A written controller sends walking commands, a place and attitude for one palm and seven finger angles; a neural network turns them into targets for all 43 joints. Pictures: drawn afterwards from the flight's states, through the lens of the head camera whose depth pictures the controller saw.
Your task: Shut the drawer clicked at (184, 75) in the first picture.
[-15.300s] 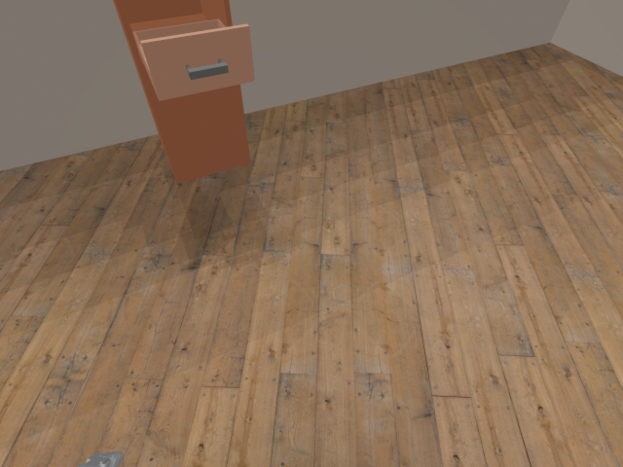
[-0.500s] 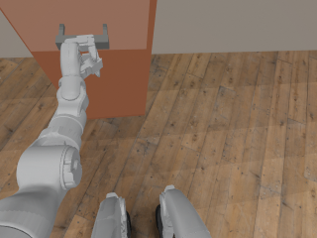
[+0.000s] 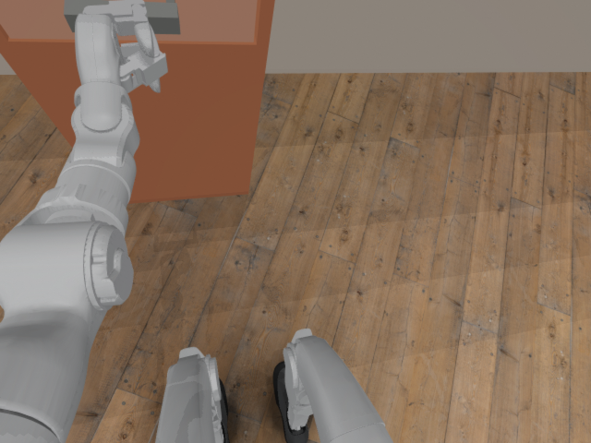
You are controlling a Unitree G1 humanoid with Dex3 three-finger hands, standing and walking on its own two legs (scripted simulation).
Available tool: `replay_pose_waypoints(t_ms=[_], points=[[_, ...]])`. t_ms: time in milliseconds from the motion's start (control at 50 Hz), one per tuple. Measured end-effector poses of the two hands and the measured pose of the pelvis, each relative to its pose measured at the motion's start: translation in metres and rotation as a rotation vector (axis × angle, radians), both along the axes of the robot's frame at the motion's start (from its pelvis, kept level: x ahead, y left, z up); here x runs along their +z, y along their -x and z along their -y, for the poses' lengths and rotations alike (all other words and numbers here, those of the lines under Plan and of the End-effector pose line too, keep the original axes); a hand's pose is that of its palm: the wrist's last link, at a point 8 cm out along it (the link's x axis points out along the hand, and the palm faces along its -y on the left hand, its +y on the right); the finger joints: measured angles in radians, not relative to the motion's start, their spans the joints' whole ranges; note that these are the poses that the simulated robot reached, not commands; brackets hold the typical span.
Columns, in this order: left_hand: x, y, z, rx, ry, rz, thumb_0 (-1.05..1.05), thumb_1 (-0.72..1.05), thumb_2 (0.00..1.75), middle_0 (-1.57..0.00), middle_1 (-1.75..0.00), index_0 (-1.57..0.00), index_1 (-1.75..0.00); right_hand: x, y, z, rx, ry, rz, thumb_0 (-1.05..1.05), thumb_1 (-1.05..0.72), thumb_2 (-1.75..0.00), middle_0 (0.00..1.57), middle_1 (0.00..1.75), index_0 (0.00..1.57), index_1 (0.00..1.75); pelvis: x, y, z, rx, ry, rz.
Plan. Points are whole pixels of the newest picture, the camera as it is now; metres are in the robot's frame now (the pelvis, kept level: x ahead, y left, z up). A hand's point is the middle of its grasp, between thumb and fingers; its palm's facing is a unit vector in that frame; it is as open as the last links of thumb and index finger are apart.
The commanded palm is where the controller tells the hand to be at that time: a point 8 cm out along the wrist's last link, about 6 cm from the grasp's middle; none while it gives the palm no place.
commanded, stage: pull the fist back off the drawer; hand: left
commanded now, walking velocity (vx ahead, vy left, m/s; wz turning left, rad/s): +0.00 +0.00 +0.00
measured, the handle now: (125, 2) +0.66 +0.12 +0.06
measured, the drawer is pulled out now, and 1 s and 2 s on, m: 0.00 0.00 0.00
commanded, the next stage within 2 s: draw the hand back to the body in 0.80 s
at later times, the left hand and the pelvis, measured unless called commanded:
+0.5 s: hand (157, 55) +0.58 +0.08 +0.06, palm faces +0.00 -1.00 -0.05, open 3.1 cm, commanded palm +0.57 +0.10 +0.07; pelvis -0.01 +0.00 +0.00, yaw -1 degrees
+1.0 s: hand (147, 57) +0.57 +0.09 +0.07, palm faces +0.03 -1.00 -0.03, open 3.3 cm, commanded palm +0.51 +0.14 +0.09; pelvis +0.04 -0.01 +0.03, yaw +0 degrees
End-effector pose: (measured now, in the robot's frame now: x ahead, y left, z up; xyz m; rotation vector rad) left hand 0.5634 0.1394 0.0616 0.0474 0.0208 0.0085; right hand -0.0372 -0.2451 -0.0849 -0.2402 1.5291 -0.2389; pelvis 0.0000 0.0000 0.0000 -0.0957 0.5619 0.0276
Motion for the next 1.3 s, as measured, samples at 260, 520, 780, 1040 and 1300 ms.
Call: replay_pose_waypoints(t_ms=[260, 520, 780, 1040, 1300], points=[[0.004, -0.001, -0.001, -0.004, -0.006, -0.008, 0.01, 0.69, 1.03, -1.39, -1.6, -1.4, -1.6, 0.002, 0.008, -0.002, 0.008, 0.024, 0.042, 0.0, -0.91, -0.9, 0.2, 0.3, 0.2, 0.3, -0.002, 0.011, -0.003, 0.0, 0.008, -0.005], [0.004, 0.002, 0.001, -0.007, 0.002, -0.002, 0.02, 0.75, 0.98, -1.39, -1.6, -1.4, -1.6, 0.001, 0.014, -0.007, -0.005, -0.018, 0.002, 0.0, -0.91, -0.9, 0.2, 0.3, 0.2, 0.3, -0.002, 0.007, -0.004, -0.008, 0.004, 0.001], [0.003, 0.012, 0.003, 0.011, 0.016, -0.013, 0.02, 0.87, 0.91, -1.39, -1.6, -1.4, -1.6, 0.004, -0.032, -0.002, -0.018, -0.071, 0.047, 0.0, -0.91, -0.9, 0.2, 0.3, 0.2, 0.3, 0.018, -0.019, 0.001, -0.029, -0.025, 0.027], [0.019, 0.028, -0.015, 0.017, 0.008, 0.037, 0.02, 0.9, 0.9, -1.39, -1.6, -1.39, -1.6, 0.015, -0.097, 0.012, -0.011, -0.076, 0.128, 0.0, -0.91, -0.9, 0.2, 0.3, 0.2, 0.3, 0.039, -0.047, 0.007, -0.041, -0.049, 0.058], [0.083, 0.124, -0.052, 0.007, 0.011, 0.03, 0.02, 0.9, 0.9, -1.4, -1.6, -1.4, -1.6, 0.075, -0.202, 0.012, 0.112, -0.079, 0.419, 0.01, -0.91, -0.9, 0.2, 0.3, 0.2, 0.3, 0.092, -0.07, 0.009, 0.002, -0.061, 0.24]])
